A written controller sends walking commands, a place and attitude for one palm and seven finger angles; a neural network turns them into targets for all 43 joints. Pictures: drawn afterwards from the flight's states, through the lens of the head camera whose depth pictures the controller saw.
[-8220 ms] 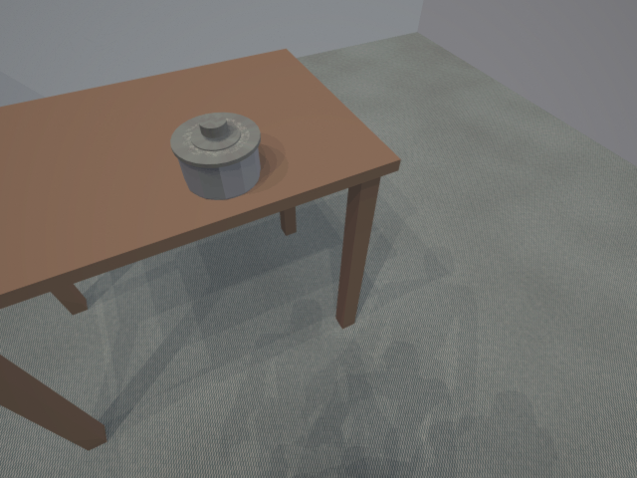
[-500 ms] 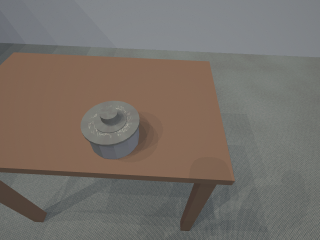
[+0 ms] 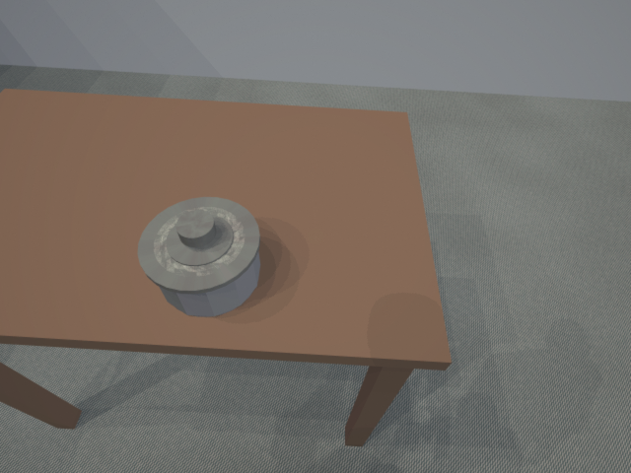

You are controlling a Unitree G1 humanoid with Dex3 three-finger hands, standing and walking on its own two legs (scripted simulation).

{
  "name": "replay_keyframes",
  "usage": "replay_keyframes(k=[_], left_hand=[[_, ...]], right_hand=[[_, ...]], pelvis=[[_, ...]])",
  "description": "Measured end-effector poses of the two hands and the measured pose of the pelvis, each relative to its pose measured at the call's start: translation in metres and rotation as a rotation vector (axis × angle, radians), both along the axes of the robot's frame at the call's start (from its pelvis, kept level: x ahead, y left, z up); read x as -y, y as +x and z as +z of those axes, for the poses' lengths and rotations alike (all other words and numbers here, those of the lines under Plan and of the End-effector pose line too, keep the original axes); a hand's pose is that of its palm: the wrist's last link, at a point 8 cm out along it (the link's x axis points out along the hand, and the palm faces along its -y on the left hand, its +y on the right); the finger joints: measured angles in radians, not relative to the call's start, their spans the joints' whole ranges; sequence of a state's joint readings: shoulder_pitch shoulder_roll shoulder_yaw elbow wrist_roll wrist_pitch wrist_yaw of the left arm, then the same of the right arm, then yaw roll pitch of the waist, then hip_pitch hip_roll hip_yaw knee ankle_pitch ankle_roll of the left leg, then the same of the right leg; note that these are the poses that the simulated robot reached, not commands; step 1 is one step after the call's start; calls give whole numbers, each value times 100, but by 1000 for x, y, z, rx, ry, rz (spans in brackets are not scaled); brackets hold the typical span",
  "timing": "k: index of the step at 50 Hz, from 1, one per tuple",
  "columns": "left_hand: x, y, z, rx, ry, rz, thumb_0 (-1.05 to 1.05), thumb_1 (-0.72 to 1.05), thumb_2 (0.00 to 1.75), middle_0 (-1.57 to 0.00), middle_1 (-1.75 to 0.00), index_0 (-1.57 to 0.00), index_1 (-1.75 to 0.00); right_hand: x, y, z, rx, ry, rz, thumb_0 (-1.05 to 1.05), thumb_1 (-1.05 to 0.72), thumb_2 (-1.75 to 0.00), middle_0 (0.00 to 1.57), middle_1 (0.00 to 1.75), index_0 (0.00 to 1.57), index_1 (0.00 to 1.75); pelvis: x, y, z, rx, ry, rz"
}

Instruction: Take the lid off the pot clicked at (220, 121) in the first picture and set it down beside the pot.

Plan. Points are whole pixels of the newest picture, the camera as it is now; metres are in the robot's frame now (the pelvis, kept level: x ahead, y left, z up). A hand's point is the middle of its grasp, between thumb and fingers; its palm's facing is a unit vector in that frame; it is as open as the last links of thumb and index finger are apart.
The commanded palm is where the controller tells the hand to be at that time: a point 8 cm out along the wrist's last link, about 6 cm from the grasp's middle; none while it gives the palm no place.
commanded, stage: look again from close up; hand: left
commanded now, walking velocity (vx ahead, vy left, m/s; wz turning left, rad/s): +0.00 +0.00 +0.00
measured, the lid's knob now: (196, 228) +0.39 +0.18 +0.09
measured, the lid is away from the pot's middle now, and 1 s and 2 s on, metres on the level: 0.00 0.00 0.00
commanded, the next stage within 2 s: shuffle to correct the standing spot in 0.10 s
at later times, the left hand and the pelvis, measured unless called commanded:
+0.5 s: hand out of the picture -0.01 +0.19 -0.17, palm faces +0.02 -0.97 -0.23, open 7.4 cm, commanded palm none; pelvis -0.02 +0.00 +0.00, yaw +0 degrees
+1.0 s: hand out of the picture -0.06 +0.24 -0.17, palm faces -0.04 -0.97 -0.25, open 7.4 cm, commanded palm none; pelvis -0.09 +0.05 +0.00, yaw -1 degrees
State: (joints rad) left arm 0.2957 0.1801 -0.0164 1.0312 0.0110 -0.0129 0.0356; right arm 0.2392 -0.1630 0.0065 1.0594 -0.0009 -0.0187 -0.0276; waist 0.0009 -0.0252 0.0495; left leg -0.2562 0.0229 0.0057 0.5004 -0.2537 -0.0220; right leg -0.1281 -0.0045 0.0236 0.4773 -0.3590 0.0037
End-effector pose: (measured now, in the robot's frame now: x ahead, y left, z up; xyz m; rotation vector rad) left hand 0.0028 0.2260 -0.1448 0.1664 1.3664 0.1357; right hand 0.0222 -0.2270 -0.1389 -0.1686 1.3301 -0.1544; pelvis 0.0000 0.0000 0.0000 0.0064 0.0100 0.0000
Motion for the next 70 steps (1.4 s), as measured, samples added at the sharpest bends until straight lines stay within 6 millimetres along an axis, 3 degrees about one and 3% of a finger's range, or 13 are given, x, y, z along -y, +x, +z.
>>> replay_keyframes(k=[14, 21, 30, 35, 42, 48, 53, 57, 62, 70], left_hand=[[7, -9, 1, -24, -8, 15, 0, 91, 90, -20, -30, -20, -30], [1, -12, 2, -3, 14, 19, 0, 91, 90, -20, -30, -20, -30], [-32, -20, -2, 52, 50, 12, 0, 91, 90, -20, -30, -20, -30], [-62, -17, -10, 78, 52, 10, 0, 91, 90, -20, -30, -20, -30], [-83, -26, 2, 83, 70, -19, 0, 91, 90, -20, -30, -20, -30], [-74, -53, 4, 45, 64, -53, 0, 91, 90, -20, -30, -20, -30], [-51, -91, 6, -18, 23, -37, 0, 91, 90, -20, -30, -20, -30], [-37, -109, -5, -74, -30, -21, 0, 91, 90, -20, -30, -20, -30], [-28, -114, -14, -102, -66, -14, 0, 91, 90, -20, -30, -20, -30], [-50, -78, -22, -39, -46, -7, 0, 91, 90, -20, -30, -20, -30]], right_hand=[[1, -8, 0, -27, 4, -4, 1, -92, -90, 20, 29, 20, 30], [1, -6, -3, 4, 4, -4, 1, -92, -90, 20, 29, 20, 30], [-1, -6, -5, 76, -27, 7, 1, -91, -90, 20, 29, 20, 30], [-15, -23, 1, 71, -58, 17, 1, -91, -90, 20, 29, 20, 30], [-41, -48, 7, 53, -26, 22, 1, -91, -90, 20, 29, 20, 30], [-55, -66, -3, 70, 31, -24, 1, -91, -90, 20, 29, 20, 30], [-48, -93, -4, 7, 26, -55, 0, -94, -90, 20, 29, 21, 30], [-45, -118, -3, -48, 1, -71, 0, -93, -90, 20, 29, 20, 30], [-50, -134, -3, -126, -15, -76, 1, -92, -90, 20, 29, 20, 30], [-76, -107, -6, -62, -14, -70, 1, -92, -90, 20, 29, 20, 30]], pelvis=[[3, 0, 2, 4, 3, 0], [1, -13, 0, 4, 6, -8], [-16, -39, -10, 25, -10, 9], [-36, -53, -14, 12, -3, 11], [-49, -78, -4, -23, -6, -8], [-49, -89, -5, -35, 27, -21], [-49, -91, 0, -4, -3, -14], [-48, -85, -4, 14, -21, -15], [-54, -78, -9, 7, -46, -24], [-68, -67, -12, -3, -31, -23]])
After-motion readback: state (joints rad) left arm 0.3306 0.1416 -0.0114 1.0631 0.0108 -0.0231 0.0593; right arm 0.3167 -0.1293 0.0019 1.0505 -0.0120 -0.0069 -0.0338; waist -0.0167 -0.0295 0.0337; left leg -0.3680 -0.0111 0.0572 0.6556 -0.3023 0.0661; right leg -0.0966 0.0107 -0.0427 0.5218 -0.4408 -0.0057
